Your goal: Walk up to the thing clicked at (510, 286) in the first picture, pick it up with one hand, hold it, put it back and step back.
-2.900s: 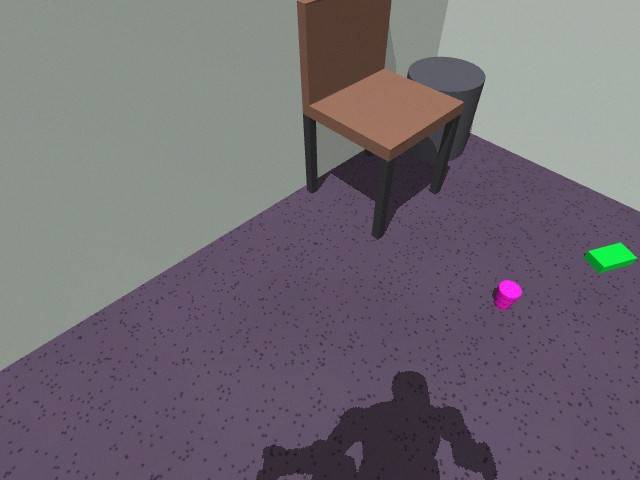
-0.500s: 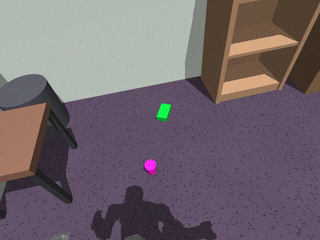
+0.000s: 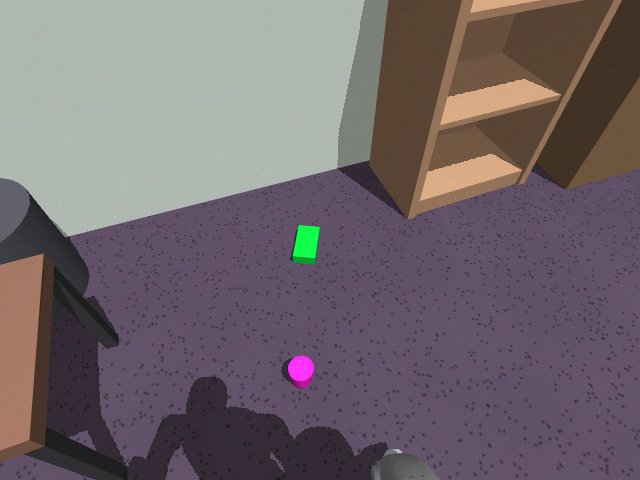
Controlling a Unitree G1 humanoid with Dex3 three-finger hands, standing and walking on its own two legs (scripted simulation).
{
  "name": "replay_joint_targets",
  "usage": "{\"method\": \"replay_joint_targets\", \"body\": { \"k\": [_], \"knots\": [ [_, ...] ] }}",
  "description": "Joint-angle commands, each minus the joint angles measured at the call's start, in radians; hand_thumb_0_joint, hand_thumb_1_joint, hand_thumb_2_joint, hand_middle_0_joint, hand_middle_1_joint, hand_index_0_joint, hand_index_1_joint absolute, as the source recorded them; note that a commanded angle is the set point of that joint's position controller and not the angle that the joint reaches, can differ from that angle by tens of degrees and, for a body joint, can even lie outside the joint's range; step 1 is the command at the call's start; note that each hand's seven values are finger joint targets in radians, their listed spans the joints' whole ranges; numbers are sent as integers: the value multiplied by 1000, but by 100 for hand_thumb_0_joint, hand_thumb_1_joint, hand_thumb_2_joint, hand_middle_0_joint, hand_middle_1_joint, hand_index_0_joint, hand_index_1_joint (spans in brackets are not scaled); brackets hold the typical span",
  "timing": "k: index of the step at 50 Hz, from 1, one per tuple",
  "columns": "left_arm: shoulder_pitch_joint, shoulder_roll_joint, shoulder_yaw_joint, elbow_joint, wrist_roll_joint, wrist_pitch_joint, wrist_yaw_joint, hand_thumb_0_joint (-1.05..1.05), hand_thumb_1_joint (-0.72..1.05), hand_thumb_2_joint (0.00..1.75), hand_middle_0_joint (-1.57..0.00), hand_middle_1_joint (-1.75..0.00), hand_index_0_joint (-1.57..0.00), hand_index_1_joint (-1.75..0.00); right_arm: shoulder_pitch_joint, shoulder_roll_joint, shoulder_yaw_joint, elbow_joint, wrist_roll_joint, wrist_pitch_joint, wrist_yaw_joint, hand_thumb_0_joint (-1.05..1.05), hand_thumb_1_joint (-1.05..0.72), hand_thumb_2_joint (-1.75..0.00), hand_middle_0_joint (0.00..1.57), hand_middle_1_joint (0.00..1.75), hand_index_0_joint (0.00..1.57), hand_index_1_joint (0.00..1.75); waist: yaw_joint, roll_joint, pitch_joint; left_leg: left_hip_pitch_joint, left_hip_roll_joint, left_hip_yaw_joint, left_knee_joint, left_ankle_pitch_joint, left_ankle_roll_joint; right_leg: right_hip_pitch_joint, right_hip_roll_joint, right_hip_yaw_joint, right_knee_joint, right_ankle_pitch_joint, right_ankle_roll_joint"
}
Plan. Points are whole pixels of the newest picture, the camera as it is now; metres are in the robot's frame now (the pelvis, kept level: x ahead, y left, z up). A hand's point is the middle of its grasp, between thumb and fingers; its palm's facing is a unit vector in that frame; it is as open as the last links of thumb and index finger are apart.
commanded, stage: walk up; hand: left
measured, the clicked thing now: (301, 374) +0.52 +0.08 -0.72
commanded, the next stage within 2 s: stand in 1.92 s
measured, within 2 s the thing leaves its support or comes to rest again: neither
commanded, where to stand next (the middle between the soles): +0.12 -0.03 m, yaw -8 degrees
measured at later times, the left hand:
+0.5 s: hand (156, 461) +0.19 +0.25 -0.16, palm faces -0.20 -0.91 -0.36, open 7.4 cm
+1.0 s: hand out of the picture +0.15 +0.22 -0.15, palm faces -0.19 -0.92 -0.34, open 7.4 cm
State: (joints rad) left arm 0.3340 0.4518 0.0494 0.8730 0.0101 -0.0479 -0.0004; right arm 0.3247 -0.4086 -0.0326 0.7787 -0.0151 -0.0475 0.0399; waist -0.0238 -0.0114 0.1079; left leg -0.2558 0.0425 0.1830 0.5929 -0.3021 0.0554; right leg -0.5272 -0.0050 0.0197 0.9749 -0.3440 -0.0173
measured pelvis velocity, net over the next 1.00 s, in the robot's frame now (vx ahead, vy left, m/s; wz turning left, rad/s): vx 0.03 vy -0.01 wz -0.17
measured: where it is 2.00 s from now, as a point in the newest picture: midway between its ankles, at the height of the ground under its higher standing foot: outside the picture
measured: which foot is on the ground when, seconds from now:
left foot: down 0.00-1.00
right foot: up 0.00-0.16, down 0.18-1.00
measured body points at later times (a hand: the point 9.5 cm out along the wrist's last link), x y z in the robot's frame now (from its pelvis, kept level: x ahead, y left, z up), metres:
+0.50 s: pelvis +0.03 +0.02 -0.02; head +0.06 +0.03 +0.43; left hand +0.20 +0.30 -0.13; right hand +0.05 -0.31 -0.12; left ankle +0.06 +0.15 -0.73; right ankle +0.04 -0.11 -0.70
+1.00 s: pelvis +0.03 -0.01 +0.00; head +0.04 -0.02 +0.45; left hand +0.16 +0.27 -0.13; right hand +0.04 -0.33 -0.13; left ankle +0.06 +0.13 -0.73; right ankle +0.02 -0.13 -0.73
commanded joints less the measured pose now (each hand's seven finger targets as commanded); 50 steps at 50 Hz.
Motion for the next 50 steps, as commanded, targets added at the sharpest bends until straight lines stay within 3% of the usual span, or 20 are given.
{"method": "replay_joint_targets", "body": {
  "k": [1,8,9,10,11,18,19,20,21,22,25,30,31,32,34,38,40,41,46,50],
  "knots": [
    [21,118,44,-79,-9,9,8,0,90,90,-20,-30,-20,-30,-8,-249,-82,-59,7,-22,-38,0,-90,-90,20,30,20,30,22,95,-76,61,300,-188,-141,670,96,63,-14,2,-95,63,-23],
    [-28,132,47,-89,6,10,11,0,90,90,-20,-30,-20,-30,-33,-238,-71,-36,17,9,-46,0,-90,-90,20,30,20,30,38,87,-149,44,238,-138,84,518,32,290,16,-29,-425,146,-78],
    [-8,206,71,-80,14,1,17,0,90,90,-20,-30,-20,-30,-24,-195,-58,-42,23,6,-46,0,-90,-90,20,30,20,30,49,-52,-182,-98,176,-104,219,419,-22,426,-95,174,-432,337,-128],
    [3,256,86,-89,9,-4,22,0,90,90,-20,-30,-20,-30,-26,-162,-43,-50,27,4,-50,0,-90,-90,20,30,20,30,73,-140,-233,-239,39,-82,400,143,-87,526,-279,448,-441,514,-276],
    [-25,239,72,-92,-6,-2,29,0,90,90,-20,-30,-20,-30,-83,-188,-53,-38,23,16,-63,0,-90,-90,20,30,20,30,77,-130,-211,-233,25,-160,416,-364,-83,426,-374,521,-452,552,-367],
    [-223,188,45,-114,4,39,20,0,90,90,-20,-30,-20,-30,61,-182,-55,110,18,-15,-68,0,-90,-90,20,30,20,30,-31,-141,-187,74,-28,-84,-27,48,-50,171,-107,169,-309,438,-155],
    [-245,146,35,-124,0,48,13,0,90,90,-20,-30,-20,-30,75,-221,-69,123,-1,-24,-75,0,-90,-90,20,30,20,30,-47,-60,-168,127,55,-215,-107,64,-16,61,-72,149,-228,309,-99],
    [-236,96,29,-133,-1,55,8,0,90,90,-20,-30,-20,-30,32,-309,-89,101,-13,-32,-80,0,-90,-90,20,30,20,30,-32,148,-132,124,296,-549,-231,27,69,-75,42,104,-98,75,-29],
    [-257,170,54,-115,12,65,19,0,90,90,-20,-30,-20,-30,-35,-373,-106,82,4,-32,-79,0,-90,-90,20,30,20,30,-32,196,-79,11,471,-665,-255,105,218,-51,20,100,34,-242,-9],
    [-245,186,56,-100,15,68,15,0,90,90,-20,-30,-20,-30,-72,-351,-106,73,-4,-34,-81,0,-90,-90,20,30,20,30,-4,120,-42,-32,464,-637,-236,157,247,-32,8,143,105,-240,-10],
    [-199,151,66,-54,0,60,-5,0,90,90,-20,-30,-20,-30,-97,-307,-88,72,-11,-41,-87,0,-90,-90,20,30,20,30,26,151,-52,2,310,-379,-155,319,142,18,-6,77,5,-143,-15],
    [-127,97,59,18,5,40,-16,0,90,90,-20,-30,-20,-30,-144,-268,-59,68,-13,-12,-60,0,-90,-90,20,30,20,30,57,211,-141,-73,184,-209,-2,202,64,355,43,-70,-429,33,-14],
    [-129,128,64,29,13,29,-8,0,90,90,-20,-30,-20,-30,-129,-225,-44,69,-7,-6,-58,0,-90,-90,20,30,20,30,59,131,-158,-113,149,-172,74,200,26,434,29,-28,-488,93,-31],
    [-107,185,79,36,24,18,1,0,90,90,-20,-30,-20,-30,-119,-174,-28,59,2,-2,-57,0,-90,-90,20,30,20,30,65,-30,-177,-232,99,-147,218,106,-22,507,-104,223,-525,146,-75],
    [-187,253,74,10,19,14,1,0,90,90,-20,-30,-20,-30,-158,-200,-37,73,13,6,-70,0,-90,-90,20,30,20,30,51,-126,-134,-157,36,-189,304,-323,-41,273,-316,479,-576,129,-253],
    [-305,180,40,15,5,22,4,0,90,90,-20,-30,-20,-30,-34,-187,-34,176,21,-13,-61,0,-90,-90,20,30,20,30,-38,-107,-126,62,24,-170,-58,27,-25,164,-168,186,-441,233,-117],
    [-277,114,20,31,-13,29,-2,0,90,90,-20,-30,-20,-30,-84,-261,-46,168,-2,-23,-61,0,-90,-90,20,30,20,30,1,54,-146,76,184,-441,-194,63,51,125,-40,70,-307,149,-20],
    [-240,137,28,61,-13,32,1,0,90,90,-20,-30,-20,-30,-144,-281,-46,162,4,-20,-52,0,-90,-90,20,30,20,30,38,67,-120,-31,243,-466,-203,-23,105,220,-18,15,-308,-47,-16],
    [-276,192,34,112,-2,9,0,0,90,90,-20,-30,-20,-30,-178,-184,-10,210,9,4,-43,0,-90,-90,20,30,20,30,8,-35,-56,-21,14,-193,-46,-60,-36,215,-177,272,-616,-48,-93],
    [-320,133,18,134,-7,9,2,0,90,90,-20,-30,-20,-30,-184,-187,-10,248,10,-5,-38,0,-90,-90,20,30,20,30,15,-36,-119,87,71,-241,-156,126,-16,256,-101,123,-585,108,-36]
  ]
}}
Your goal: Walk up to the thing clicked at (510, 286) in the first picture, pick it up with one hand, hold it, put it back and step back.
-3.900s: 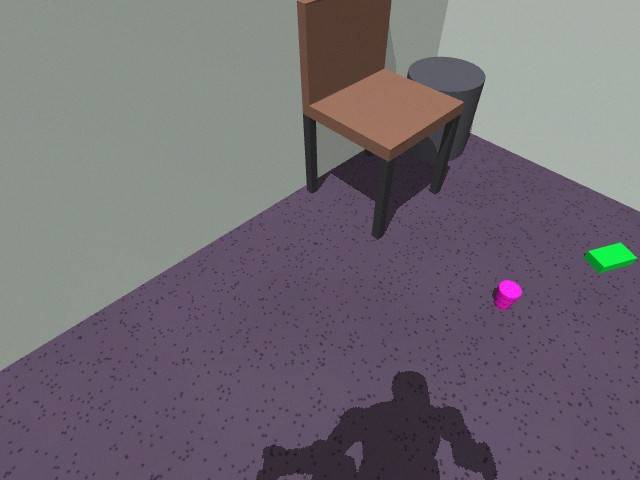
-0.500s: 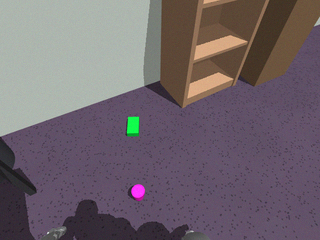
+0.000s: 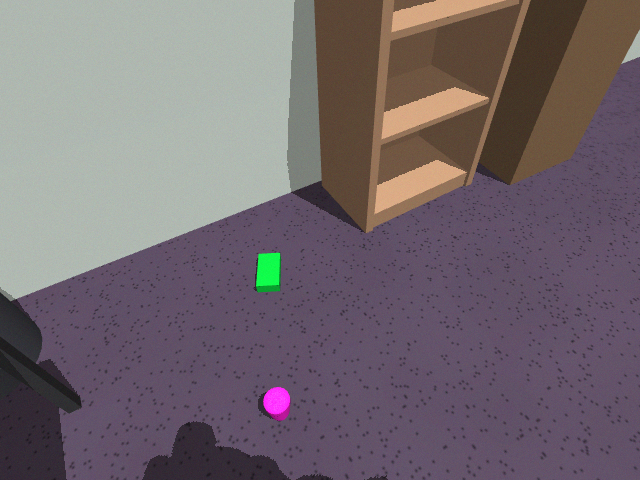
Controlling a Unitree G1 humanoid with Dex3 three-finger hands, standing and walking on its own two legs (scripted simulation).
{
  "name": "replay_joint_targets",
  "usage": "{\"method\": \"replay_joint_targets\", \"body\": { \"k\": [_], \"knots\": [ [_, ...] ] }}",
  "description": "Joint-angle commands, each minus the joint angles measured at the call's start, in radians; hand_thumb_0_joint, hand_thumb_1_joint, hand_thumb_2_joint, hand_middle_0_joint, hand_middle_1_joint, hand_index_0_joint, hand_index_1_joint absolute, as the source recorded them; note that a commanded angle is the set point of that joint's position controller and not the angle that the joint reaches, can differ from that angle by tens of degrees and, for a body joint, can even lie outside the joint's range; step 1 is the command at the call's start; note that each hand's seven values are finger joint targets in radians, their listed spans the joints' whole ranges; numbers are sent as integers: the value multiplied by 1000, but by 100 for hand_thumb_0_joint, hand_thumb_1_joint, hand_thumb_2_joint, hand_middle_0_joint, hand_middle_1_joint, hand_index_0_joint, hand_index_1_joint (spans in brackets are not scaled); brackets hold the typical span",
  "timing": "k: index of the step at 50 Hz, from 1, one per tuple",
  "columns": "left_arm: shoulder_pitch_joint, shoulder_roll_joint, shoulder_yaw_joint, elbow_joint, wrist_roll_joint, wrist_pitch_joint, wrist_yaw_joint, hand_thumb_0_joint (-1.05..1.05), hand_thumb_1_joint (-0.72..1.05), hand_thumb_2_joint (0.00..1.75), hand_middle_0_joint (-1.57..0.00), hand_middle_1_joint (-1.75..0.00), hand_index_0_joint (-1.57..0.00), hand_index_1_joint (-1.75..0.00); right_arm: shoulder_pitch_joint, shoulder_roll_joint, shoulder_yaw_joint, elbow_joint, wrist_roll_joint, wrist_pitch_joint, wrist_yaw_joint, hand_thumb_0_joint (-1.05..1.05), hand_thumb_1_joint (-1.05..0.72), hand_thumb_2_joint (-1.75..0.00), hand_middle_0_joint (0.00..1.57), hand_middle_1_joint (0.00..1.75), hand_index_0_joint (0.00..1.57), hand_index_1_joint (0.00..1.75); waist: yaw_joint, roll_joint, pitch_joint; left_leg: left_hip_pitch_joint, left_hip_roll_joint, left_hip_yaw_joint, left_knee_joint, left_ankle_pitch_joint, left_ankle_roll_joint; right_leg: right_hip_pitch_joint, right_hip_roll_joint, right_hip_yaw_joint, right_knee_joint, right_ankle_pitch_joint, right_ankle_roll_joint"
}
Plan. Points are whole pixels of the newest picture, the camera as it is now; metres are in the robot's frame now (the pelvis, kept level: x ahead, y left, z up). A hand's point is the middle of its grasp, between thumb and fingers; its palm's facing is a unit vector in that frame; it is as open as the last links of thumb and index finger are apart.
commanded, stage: walk up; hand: left
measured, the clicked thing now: (278, 406) +0.47 +0.17 -0.72
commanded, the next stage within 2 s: stand in 0.92 s
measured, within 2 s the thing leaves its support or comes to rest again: neither
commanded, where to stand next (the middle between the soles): +0.09 +0.00 m, yaw +2 degrees
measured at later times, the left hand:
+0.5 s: hand out of the picture +0.12 +0.26 -0.13, palm faces -0.01 -0.94 -0.33, open 7.4 cm
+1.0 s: hand out of the picture +0.10 +0.27 -0.14, palm faces -0.01 -0.94 -0.33, open 7.4 cm
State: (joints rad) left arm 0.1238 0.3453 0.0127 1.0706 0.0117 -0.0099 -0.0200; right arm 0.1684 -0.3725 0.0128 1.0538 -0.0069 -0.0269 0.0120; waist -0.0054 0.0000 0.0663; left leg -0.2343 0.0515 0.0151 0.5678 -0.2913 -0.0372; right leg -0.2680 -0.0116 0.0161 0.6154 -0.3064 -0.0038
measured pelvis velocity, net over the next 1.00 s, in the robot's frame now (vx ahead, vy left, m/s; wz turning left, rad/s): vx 0.02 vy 0.02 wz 0.00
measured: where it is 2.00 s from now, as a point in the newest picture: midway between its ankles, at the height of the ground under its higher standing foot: outside the picture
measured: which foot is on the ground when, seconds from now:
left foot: down 0.00-1.00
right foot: down 0.00-1.00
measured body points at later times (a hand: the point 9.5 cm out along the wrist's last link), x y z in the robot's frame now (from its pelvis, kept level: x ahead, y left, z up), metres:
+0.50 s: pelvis +0.01 +0.01 +0.02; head +0.02 +0.01 +0.47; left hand +0.12 +0.31 -0.11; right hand +0.09 -0.30 -0.11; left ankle +0.01 +0.15 -0.73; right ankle +0.02 -0.12 -0.73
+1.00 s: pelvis +0.02 +0.02 +0.02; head +0.03 +0.02 +0.47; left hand +0.10 +0.32 -0.11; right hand +0.10 -0.28 -0.12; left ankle +0.01 +0.15 -0.73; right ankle +0.02 -0.12 -0.73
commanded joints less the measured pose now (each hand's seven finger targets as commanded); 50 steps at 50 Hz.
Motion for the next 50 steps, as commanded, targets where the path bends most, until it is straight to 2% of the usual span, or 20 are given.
{"method": "replay_joint_targets", "body": {
  "k": [1,3,5,7,20,26,34,43,45,47,50],
  "knots": [
    [-105,237,54,-53,-9,-29,22,0,90,90,-20,-30,-20,-30,-38,-219,-53,-22,2,-27,-11,0,-90,-90,20,30,20,30,3,-58,-92,71,65,-67,-131,160,74,26,-92,121,-224,116,-44],
    [-117,232,56,-41,-10,-28,23,0,90,90,-20,-30,-20,-30,-41,-218,-53,-11,3,-27,-16,0,-90,-90,20,30,20,30,-3,-56,-116,71,69,-58,-147,213,65,84,-100,108,-219,197,-43],
    [-112,222,55,-25,-13,-26,24,0,90,90,-20,-30,-20,-30,-58,-217,-54,0,5,-28,-19,0,-90,-90,20,30,20,30,3,-44,-137,94,71,-52,-159,261,61,111,-101,94,-213,268,-42],
    [-124,214,54,-21,-17,-24,24,0,90,90,-20,-30,-20,-30,-68,-213,-51,6,3,-26,-22,0,-90,-90,20,30,20,30,6,-27,-134,95,76,-53,-176,276,59,125,-100,87,-220,280,-37],
    [-161,210,51,12,-5,-13,17,0,90,90,-20,-30,-20,-30,-122,-200,-51,21,-3,-22,-19,0,-90,-90,20,30,20,30,6,-1,-97,90,84,-60,-268,171,51,145,-98,80,-295,203,-22],
    [-148,208,51,17,-4,-15,16,0,90,90,-20,-30,-20,-30,-122,-198,-53,18,-3,-23,-18,0,-90,-90,20,30,20,30,4,-4,-119,125,84,-53,-265,211,50,152,-100,79,-304,236,-19],
    [-128,205,48,21,-3,-15,19,0,90,90,-20,-30,-20,-30,-126,-199,-57,19,-3,-17,-19,0,-90,-90,20,30,20,30,2,1,-113,128,80,-54,-268,203,54,157,-99,72,-319,243,-12],
    [-112,201,49,28,-3,-13,23,0,90,90,-20,-30,-20,-30,-112,-196,-63,30,-2,-15,-22,0,-90,-90,20,30,20,30,-2,-7,-121,148,84,-59,-272,261,54,170,-98,57,-307,273,-11],
    [-125,201,48,27,-3,-13,22,0,90,90,-20,-30,-20,-30,-115,-194,-61,31,-3,-14,-21,0,-90,-90,20,30,20,30,-3,-4,-112,128,78,-60,-278,248,53,179,-100,58,-308,280,-9],
    [-99,206,43,23,-6,-19,26,0,90,90,-20,-30,-20,-30,-133,-196,-60,19,-6,-8,-21,0,-90,-90,20,30,20,30,8,10,-96,130,92,-73,-278,312,45,174,-115,60,-307,341,-4],
    [-95,208,42,22,-8,-18,26,0,90,90,-20,-30,-20,-30,-131,-196,-60,21,-4,-7,-21,0,-90,-90,20,30,20,30,6,6,-115,161,93,-70,-280,324,43,176,-115,62,-305,349,-7]
  ]
}}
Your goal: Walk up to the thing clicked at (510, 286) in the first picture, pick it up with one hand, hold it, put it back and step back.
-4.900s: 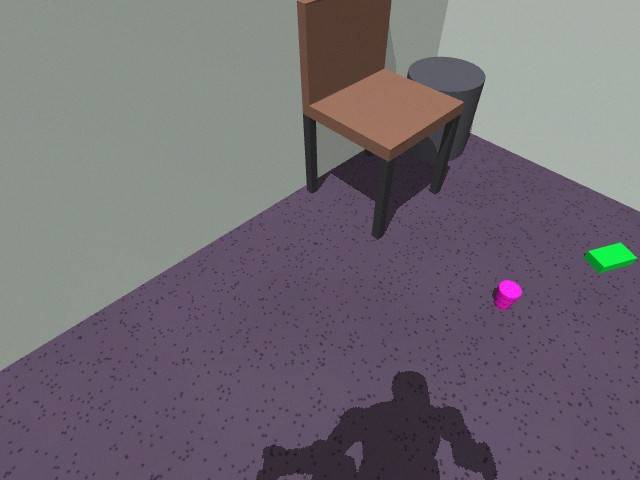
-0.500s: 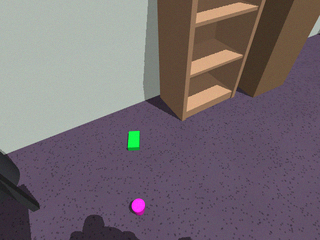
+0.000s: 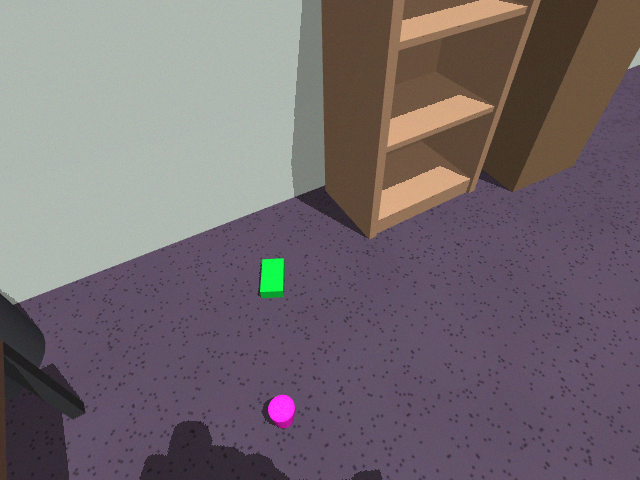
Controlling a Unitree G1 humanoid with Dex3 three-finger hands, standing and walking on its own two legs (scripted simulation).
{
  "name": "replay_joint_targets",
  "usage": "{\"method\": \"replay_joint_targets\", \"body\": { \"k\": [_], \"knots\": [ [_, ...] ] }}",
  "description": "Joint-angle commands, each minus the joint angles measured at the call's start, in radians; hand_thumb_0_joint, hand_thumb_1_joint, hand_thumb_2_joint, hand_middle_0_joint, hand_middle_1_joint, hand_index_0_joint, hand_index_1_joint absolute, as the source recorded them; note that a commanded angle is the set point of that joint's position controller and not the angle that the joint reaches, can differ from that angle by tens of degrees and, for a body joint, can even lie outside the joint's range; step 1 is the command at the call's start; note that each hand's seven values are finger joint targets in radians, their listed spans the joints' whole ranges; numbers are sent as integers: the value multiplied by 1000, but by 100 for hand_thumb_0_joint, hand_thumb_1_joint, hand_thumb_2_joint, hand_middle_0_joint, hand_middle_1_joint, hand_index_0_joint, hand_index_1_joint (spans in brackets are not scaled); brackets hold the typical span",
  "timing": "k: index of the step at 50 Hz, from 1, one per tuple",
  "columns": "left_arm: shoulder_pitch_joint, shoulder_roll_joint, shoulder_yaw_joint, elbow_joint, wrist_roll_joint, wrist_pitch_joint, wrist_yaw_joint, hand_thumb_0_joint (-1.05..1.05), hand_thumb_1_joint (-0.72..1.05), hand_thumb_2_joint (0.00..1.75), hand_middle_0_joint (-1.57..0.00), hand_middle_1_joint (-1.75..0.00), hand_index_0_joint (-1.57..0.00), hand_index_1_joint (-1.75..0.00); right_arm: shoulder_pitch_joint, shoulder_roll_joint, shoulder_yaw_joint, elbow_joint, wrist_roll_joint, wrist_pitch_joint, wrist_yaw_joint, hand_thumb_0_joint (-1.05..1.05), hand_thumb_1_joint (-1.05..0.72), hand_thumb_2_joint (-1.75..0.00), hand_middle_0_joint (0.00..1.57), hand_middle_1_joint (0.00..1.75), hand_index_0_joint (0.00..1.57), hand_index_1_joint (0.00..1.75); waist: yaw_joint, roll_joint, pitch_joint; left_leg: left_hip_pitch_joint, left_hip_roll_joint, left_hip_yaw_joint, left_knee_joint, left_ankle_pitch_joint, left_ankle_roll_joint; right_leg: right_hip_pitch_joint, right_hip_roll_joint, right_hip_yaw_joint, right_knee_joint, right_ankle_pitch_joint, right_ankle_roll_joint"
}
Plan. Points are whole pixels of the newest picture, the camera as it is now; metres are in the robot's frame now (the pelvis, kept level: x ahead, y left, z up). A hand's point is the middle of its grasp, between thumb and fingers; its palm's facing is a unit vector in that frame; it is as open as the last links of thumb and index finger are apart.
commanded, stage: stand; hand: left
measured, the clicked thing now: (283, 413) +0.45 +0.15 -0.73
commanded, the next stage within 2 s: none
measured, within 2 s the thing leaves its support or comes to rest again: neither
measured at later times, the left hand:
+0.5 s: hand out of the picture +0.06 +0.25 -0.16, palm faces -0.03 -0.94 -0.34, open 7.4 cm
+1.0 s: hand out of the picture +0.06 +0.25 -0.15, palm faces -0.03 -0.94 -0.34, open 7.4 cm
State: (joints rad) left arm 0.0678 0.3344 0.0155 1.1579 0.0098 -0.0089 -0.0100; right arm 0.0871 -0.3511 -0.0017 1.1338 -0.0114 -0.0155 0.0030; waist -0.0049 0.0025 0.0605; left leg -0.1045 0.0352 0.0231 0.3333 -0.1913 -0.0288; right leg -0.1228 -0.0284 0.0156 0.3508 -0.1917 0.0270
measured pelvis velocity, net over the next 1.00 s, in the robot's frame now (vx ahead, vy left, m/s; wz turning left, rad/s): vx -0.01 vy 0.00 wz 0.01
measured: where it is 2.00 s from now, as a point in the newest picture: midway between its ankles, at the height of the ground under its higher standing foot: outside the picture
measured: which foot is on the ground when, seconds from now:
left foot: down 0.00-1.00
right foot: down 0.00-1.00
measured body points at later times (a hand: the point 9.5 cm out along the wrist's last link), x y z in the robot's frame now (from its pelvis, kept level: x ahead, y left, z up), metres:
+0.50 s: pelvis -0.01 +0.00 +0.00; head +0.00 -0.01 +0.45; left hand +0.07 +0.30 -0.13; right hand +0.07 -0.30 -0.13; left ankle -0.01 +0.14 -0.75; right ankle +0.00 -0.14 -0.75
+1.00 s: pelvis -0.01 +0.00 +0.00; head -0.01 -0.01 +0.45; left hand +0.06 +0.30 -0.13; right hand +0.06 -0.31 -0.13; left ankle -0.01 +0.14 -0.75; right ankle +0.00 -0.14 -0.75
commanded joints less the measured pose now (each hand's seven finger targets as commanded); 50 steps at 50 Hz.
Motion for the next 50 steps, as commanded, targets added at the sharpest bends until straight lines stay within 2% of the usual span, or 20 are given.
{"method": "replay_joint_targets", "body": {
  "k": [1,5,11,14,19,30,39,46,50],
  "knots": [
    [-37,219,38,-68,-6,-20,16,0,90,90,-20,-30,-20,-30,-47,-215,-45,-58,1,-20,-11,0,-90,-90,20,30,20,30,3,1,-125,47,112,-79,-47,236,33,36,-99,59,-35,239,-40],
    [-38,219,32,-73,-6,-21,18,0,90,90,-20,-30,-20,-30,-51,-215,-44,-56,3,-16,-9,0,-90,-90,20,30,20,30,3,2,-120,41,112,-82,-49,228,34,40,-100,59,-46,232,-37],
    [-33,226,29,-76,-3,-22,18,0,90,90,-20,-30,-20,-30,-57,-214,-41,-60,3,-11,-6,0,-90,-90,20,30,20,30,2,-12,-98,36,108,-78,-59,144,38,15,-102,63,-72,165,-35],
    [-31,231,29,-79,-3,-23,18,0,90,90,-20,-30,-20,-30,-51,-216,-43,-60,2,-12,-4,0,-90,-90,20,30,20,30,0,-8,-98,32,107,-81,-62,152,35,17,-102,60,-68,171,-37],
    [-28,234,28,-79,-1,-23,17,0,90,90,-20,-30,-20,-30,-50,-215,-41,-57,2,-9,-1,0,-90,-90,20,30,20,30,1,-8,-74,4,101,-85,-71,64,36,2,-100,68,-87,92,-36],
    [-14,235,25,-83,-2,-23,15,0,90,90,-20,-30,-20,-30,-28,-220,-40,-54,0,-14,-3,0,-90,-90,20,30,20,30,2,-1,-91,13,106,-90,-70,117,37,13,-104,66,-72,129,-37],
    [0,240,23,-82,-2,-21,15,0,90,90,-20,-30,-20,-30,-10,-215,-39,-50,0,-9,-2,0,-90,-90,20,30,20,30,1,-4,-60,-10,97,-91,-79,47,36,-14,-100,67,-84,61,-40],
    [5,242,23,-88,-1,-23,15,0,90,90,-20,-30,-20,-30,-13,-218,-41,-54,0,-12,-1,0,-90,-90,20,30,20,30,4,-8,-74,-1,101,-92,-69,76,39,-2,-103,69,-78,92,-41],
    [2,239,23,-89,0,-22,15,0,90,90,-20,-30,-20,-30,-15,-220,-42,-54,-1,-10,-2,0,-90,-90,20,30,20,30,4,-4,-68,-5,100,-92,-70,59,40,-11,-101,67,-80,71,-41]
  ]
}}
